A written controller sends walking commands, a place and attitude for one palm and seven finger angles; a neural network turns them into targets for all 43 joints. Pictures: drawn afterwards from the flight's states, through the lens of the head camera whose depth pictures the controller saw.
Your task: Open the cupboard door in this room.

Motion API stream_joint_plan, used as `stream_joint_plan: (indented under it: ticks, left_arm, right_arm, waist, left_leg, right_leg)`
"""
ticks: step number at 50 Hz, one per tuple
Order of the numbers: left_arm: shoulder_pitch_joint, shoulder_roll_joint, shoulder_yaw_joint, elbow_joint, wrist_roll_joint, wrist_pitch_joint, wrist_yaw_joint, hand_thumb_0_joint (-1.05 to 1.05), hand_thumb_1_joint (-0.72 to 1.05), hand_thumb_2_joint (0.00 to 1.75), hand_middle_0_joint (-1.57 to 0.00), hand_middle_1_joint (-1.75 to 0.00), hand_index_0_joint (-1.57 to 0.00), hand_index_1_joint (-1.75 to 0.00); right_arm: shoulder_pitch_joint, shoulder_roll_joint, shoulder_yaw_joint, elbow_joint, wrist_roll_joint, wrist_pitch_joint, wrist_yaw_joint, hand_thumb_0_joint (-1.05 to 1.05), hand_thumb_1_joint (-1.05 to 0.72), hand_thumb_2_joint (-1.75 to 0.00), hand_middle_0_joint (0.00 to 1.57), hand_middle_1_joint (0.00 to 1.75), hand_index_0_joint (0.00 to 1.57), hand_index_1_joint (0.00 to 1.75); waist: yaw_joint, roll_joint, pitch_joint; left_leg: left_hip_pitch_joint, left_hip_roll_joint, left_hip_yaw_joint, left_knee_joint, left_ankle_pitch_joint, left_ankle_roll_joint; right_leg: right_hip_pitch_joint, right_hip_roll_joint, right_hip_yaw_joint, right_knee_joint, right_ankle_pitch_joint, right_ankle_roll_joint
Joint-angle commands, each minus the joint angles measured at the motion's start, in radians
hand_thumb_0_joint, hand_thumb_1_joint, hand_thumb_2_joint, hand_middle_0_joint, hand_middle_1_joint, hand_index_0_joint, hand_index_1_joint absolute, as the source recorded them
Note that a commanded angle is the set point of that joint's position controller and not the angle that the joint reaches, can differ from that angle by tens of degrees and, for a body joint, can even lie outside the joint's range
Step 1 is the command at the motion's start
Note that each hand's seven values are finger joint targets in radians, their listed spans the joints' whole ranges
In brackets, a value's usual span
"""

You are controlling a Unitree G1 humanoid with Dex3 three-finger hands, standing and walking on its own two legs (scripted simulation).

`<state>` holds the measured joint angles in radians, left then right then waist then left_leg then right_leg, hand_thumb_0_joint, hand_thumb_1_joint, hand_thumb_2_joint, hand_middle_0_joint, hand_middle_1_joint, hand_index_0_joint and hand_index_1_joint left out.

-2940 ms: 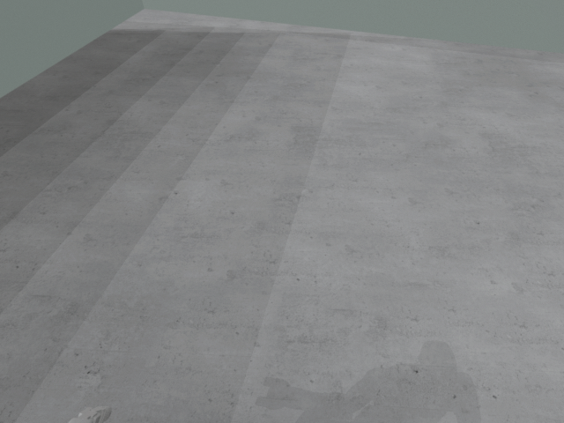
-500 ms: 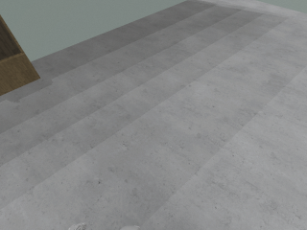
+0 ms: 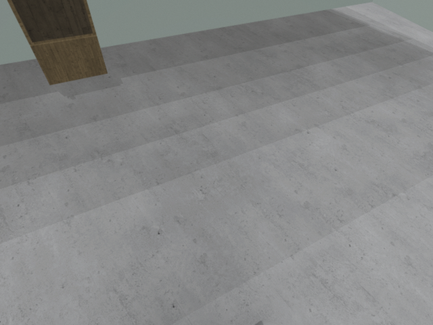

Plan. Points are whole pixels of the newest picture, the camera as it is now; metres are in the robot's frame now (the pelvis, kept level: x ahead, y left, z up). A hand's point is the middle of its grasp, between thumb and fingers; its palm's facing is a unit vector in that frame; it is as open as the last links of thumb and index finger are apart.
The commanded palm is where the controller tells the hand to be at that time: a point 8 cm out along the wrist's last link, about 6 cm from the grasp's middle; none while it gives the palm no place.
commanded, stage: turn or walk to find it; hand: left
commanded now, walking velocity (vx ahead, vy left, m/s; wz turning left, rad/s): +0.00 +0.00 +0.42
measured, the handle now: out of the picture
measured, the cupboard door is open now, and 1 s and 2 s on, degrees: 0 0 0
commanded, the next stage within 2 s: stand and wait in 0.18 s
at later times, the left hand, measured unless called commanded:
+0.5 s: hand out of the picture -0.02 +0.16 -0.17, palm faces +0.19 -0.96 -0.21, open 7.4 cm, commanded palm none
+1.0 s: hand out of the picture -0.09 +0.20 -0.19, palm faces +0.33 -0.92 -0.21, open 7.4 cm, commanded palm none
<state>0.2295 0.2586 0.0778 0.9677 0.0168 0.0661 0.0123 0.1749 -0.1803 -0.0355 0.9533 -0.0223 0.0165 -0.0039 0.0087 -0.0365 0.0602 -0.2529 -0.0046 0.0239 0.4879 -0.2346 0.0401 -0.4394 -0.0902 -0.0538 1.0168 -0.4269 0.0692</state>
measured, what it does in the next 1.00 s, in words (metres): steps on the spot, turning left: right foot, then left foot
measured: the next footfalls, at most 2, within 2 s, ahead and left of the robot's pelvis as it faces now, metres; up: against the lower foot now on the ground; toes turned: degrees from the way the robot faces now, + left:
right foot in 0.20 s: +0.03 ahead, -0.14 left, +0.00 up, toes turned +1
left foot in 0.54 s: -0.05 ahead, +0.13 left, +0.00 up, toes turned +23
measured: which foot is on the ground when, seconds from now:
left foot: down 0.00-0.20, up 0.22-0.52, down 0.54-1.00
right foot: up 0.00-0.18, down 0.20-1.00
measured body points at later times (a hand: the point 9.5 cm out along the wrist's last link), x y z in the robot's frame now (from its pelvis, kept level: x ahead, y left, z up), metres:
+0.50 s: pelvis -0.02 -0.02 +0.00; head +0.00 -0.02 +0.45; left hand -0.03 +0.21 -0.15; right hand +0.07 -0.27 -0.15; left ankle -0.06 +0.11 -0.72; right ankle -0.01 -0.14 -0.74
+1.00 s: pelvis -0.06 +0.01 -0.01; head -0.05 +0.03 +0.44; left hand -0.10 +0.25 -0.17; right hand +0.06 -0.22 -0.15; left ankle -0.09 +0.10 -0.72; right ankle -0.03 -0.14 -0.74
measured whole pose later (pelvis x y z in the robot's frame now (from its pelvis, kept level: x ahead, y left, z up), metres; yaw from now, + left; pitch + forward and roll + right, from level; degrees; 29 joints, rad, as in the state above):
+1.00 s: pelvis -0.06 +0.01 -0.01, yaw +17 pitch -1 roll -1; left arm 0.24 0.19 0.05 1.01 0.04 0.02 0.03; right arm 0.19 -0.20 -0.06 1.02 -0.01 0.06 0.01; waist 0.01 -0.02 0.05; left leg -0.35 0.02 0.07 0.78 -0.43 -0.02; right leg -0.22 -0.13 -0.18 0.57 -0.31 0.05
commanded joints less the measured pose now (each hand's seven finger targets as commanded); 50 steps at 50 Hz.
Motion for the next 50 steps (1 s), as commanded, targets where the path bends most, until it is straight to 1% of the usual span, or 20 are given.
stream_joint_plan:
  ticks: [1,8,9,10,11,13,16,22,25,28,29,31,34,37,40,41,42,45,49,50]
  left_arm:
    - [-0.035,0.036,0.0,-0.102,-0.004,-0.029,0.005,0.0,0.9,0.9,-0.2,-0.3,-0.2,-0.3]
    - [0.077,0.043,0.0,-0.097,-0.007,-0.054,0.016,0.0,0.9,0.9,-0.2,-0.3,-0.2,-0.3]
    - [0.099,0.079,0.007,-0.095,-0.001,-0.065,0.021,0.0,0.9,0.9,-0.2,-0.3,-0.2,-0.3]
    - [0.103,0.161,0.021,-0.095,0.014,-0.073,0.028,0.0,0.9,0.9,-0.2,-0.3,-0.2,-0.3]
    - [0.088,0.193,0.017,-0.115,0.012,-0.068,0.024,0.0,0.9,0.9,-0.2,-0.3,-0.2,-0.3]
    - [0.023,0.13,0.01,-0.117,0.008,-0.071,0.029,0.0,0.9,0.9,-0.2,-0.3,-0.2,-0.3]
    - [-0.023,0.086,-0.01,-0.111,0.009,-0.08,0.025,0.0,0.9,0.9,-0.2,-0.3,-0.2,-0.3]
    - [0.091,0.108,-0.008,-0.027,0.015,-0.076,0.023,0.0,0.9,0.9,-0.2,-0.3,-0.2,-0.3]
    - [0.073,0.093,-0.015,0.008,0.001,-0.073,0.025,0.0,0.9,0.9,-0.2,-0.3,-0.2,-0.3]
    - [0.102,-0.001,-0.037,0.017,-0.008,-0.059,0.018,0.0,0.9,0.9,-0.2,-0.3,-0.2,-0.3]
    - [0.064,-0.018,-0.047,0.036,-0.008,-0.053,0.022,0.0,0.9,0.9,-0.2,-0.3,-0.2,-0.3]
    - [0.042,0.001,-0.044,0.052,-0.007,-0.043,0.019,0.0,0.9,0.9,-0.2,-0.3,-0.2,-0.3]
    - [0.079,-0.009,-0.042,0.078,-0.009,-0.046,0.014,0.0,0.9,0.9,-0.2,-0.3,-0.2,-0.3]
    - [0.117,-0.002,-0.036,0.086,-0.006,-0.054,0.016,0.0,0.9,0.9,-0.2,-0.3,-0.2,-0.3]
    - [0.12,0.069,-0.02,0.074,0.004,-0.062,0.023,0.0,0.9,0.9,-0.2,-0.3,-0.2,-0.3]
    - [0.11,0.102,-0.007,0.064,0.005,-0.063,0.023,0.0,0.9,0.9,-0.2,-0.3,-0.2,-0.3]
    - [0.115,0.107,-0.004,0.048,0.008,-0.063,0.024,0.0,0.9,0.9,-0.2,-0.3,-0.2,-0.3]
    - [0.047,0.11,0.004,0.006,0.021,-0.062,0.029,0.0,0.9,0.9,-0.2,-0.3,-0.2,-0.3]
    - [0.018,0.136,0.017,-0.018,0.018,-0.055,0.025,0.0,0.9,0.9,-0.2,-0.3,-0.2,-0.3]
    - [0.011,0.131,0.018,-0.021,0.01,-0.049,0.023,0.0,0.9,0.9,-0.2,-0.3,-0.2,-0.3]
  right_arm:
    - [0.06,-0.216,-0.063,-0.051,-0.001,-0.005,-0.015,0.0,-0.9,-0.9,0.2,0.3,0.2,0.3]
    - [0.009,-0.209,-0.075,-0.073,0.004,0.008,-0.002,0.0,-0.9,-0.9,0.2,0.3,0.2,0.3]
    - [0.014,-0.174,-0.071,-0.08,0.01,0.007,0.003,0.0,-0.9,-0.9,0.2,0.3,0.2,0.3]
    - [0.027,-0.103,-0.057,-0.1,0.016,0.005,0.008,0.0,-0.9,-0.9,0.2,0.3,0.2,0.3]
    - [0.01,-0.117,-0.062,-0.115,0.006,0.013,0.006,0.0,-0.9,-0.9,0.2,0.3,0.2,0.3]
    - [0.004,-0.133,-0.07,-0.088,0.001,0.032,0.008,0.0,-0.9,-0.9,0.2,0.3,0.2,0.3]
    - [0.063,-0.107,-0.056,-0.025,0.002,0.033,0.013,0.0,-0.9,-0.9,0.2,0.3,0.2,0.3]
    - [-0.001,-0.069,-0.029,-0.006,0.012,0.017,0.002,0.0,-0.9,-0.9,0.2,0.3,0.2,0.3]
    - [0.077,-0.062,-0.015,0.044,0.014,-0.001,-0.009,0.0,-0.9,-0.9,0.2,0.3,0.2,0.3]
    - [0.079,-0.172,-0.025,0.061,0.008,-0.023,-0.018,0.0,-0.9,-0.9,0.2,0.3,0.2,0.3]
    - [0.062,-0.152,-0.02,0.077,0.008,-0.029,-0.025,0.0,-0.9,-0.9,0.2,0.3,0.2,0.3]
    - [0.051,-0.136,-0.012,0.088,0.008,-0.025,-0.035,0.0,-0.9,-0.9,0.2,0.3,0.2,0.3]
    - [0.036,-0.145,-0.02,0.085,0.008,-0.022,-0.038,0.0,-0.9,-0.9,0.2,0.3,0.2,0.3]
    - [0.024,-0.154,-0.027,0.074,0.013,-0.016,-0.032,0.0,-0.9,-0.9,0.2,0.3,0.2,0.3]
    - [0.009,-0.109,-0.026,0.038,0.018,-0.007,-0.014,0.0,-0.9,-0.9,0.2,0.3,0.2,0.3]
    - [0.002,-0.097,-0.028,0.025,0.014,0.004,-0.011,0.0,-0.9,-0.9,0.2,0.3,0.2,0.3]
    - [-0.026,-0.099,-0.033,0.009,0.008,0.013,-0.008,0.0,-0.9,-0.9,0.2,0.3,0.2,0.3]
    - [-0.029,-0.084,-0.043,-0.006,0.012,0.022,0.005,0.0,-0.9,-0.9,0.2,0.3,0.2,0.3]
    - [0.034,-0.069,-0.039,-0.011,0.012,0.015,0.012,0.0,-0.9,-0.9,0.2,0.3,0.2,0.3]
    - [0.076,-0.086,-0.04,-0.002,0.008,0.01,0.013,0.0,-0.9,-0.9,0.2,0.3,0.2,0.3]
  waist:
    - [-0.043,0.162,-0.078]
    - [0.012,0.162,-0.122]
    - [0.024,0.064,-0.122]
    - [0.022,-0.201,-0.111]
    - [0.034,-0.218,-0.089]
    - [0.004,-0.2,-0.03]
    - [-0.028,-0.113,-0.019]
    - [0.032,-0.144,-0.036]
    - [-0.006,-0.133,-0.086]
    - [0.013,0.168,-0.099]
    - [-0.003,0.287,-0.07]
    - [0.001,0.259,0.004]
    - [0.008,0.185,-0.045]
    - [0.02,0.154,-0.065]
    - [0.015,-0.034,-0.063]
    - [0.02,-0.189,-0.042]
    - [0.038,-0.236,-0.017]
    - [0.013,-0.138,0.01]
    - [-0.013,-0.141,-0.028]
    - [-0.036,-0.073,-0.044]
  left_leg:
    - [0.113,0.243,-0.274,-0.163,0.324,0.141]
    - [-0.011,0.17,-0.298,-0.043,0.295,0.081]
    - [-0.119,0.111,-0.249,0.044,0.16,0.028]
    - [-0.296,-0.029,-0.095,0.228,-0.122,-0.043]
    - [-0.291,-0.047,-0.082,0.412,-0.325,-0.057]
    - [-0.278,-0.008,-0.114,0.602,-0.267,-0.054]
    - [-0.24,0.013,-0.067,0.619,-0.153,-0.077]
    - [-0.12,0.024,0.015,0.249,-0.211,-0.081]
    - [0.068,0.024,0.033,-0.035,-0.013,-0.074]
    - [0.165,0.255,-0.174,-0.118,0.33,0.025]
    - [0.122,0.262,-0.201,-0.189,0.344,0.053]
    - [0.056,0.255,-0.198,-0.204,0.423,0.085]
    - [0.119,0.24,-0.192,-0.139,0.534,0.101]
    - [0.069,0.193,-0.184,-0.088,0.423,0.068]
    - [-0.101,0.07,-0.083,0.029,0.109,-0.012]
    - [-0.131,0.017,-0.016,0.136,0.0,-0.04]
    - [-0.166,0.009,-0.006,0.264,-0.183,-0.048]
    - [-0.186,0.042,-0.009,0.47,-0.279,-0.055]
    - [-0.039,0.03,0.066,0.168,-0.125,-0.068]
    - [0.059,0.036,0.059,0.04,-0.009,-0.063]
  right_leg:
    - [-0.029,0.013,0.022,-0.102,-0.022,0.01]
    - [0.264,0.056,0.0,-0.555,0.182,-0.01]
    - [0.376,-0.021,0.067,-0.669,0.232,-0.027]
    - [0.441,-0.255,0.329,-0.735,0.261,-0.117]
    - [0.321,-0.374,0.375,-0.756,0.305,-0.209]
    - [0.199,-0.294,0.335,-0.766,0.28,-0.223]
    - [0.217,-0.191,0.138,-0.715,0.395,-0.191]
    - [0.303,-0.188,0.129,-0.672,0.555,-0.219]
    - [0.275,-0.146,0.091,-0.596,0.546,-0.162]
    - [0.158,-0.013,-0.012,-0.494,0.181,-0.049]
    - [0.167,0.002,-0.039,-0.453,0.086,-0.026]
    - [0.162,0.001,-0.014,-0.355,0.001,-0.028]
    - [0.16,0.003,-0.009,-0.392,0.014,-0.028]
    - [0.241,0.005,-0.018,-0.538,0.155,-0.025]
    - [0.331,-0.147,0.1,-0.634,0.3,-0.082]
    - [0.305,-0.226,0.172,-0.692,0.274,-0.137]
    - [0.268,-0.292,0.216,-0.738,0.287,-0.199]
    - [0.205,-0.299,0.114,-0.706,0.412,-0.231]
    - [0.183,-0.248,-0.011,-0.568,0.415,-0.153]
    - [0.125,-0.226,-0.051,-0.492,0.331,-0.11]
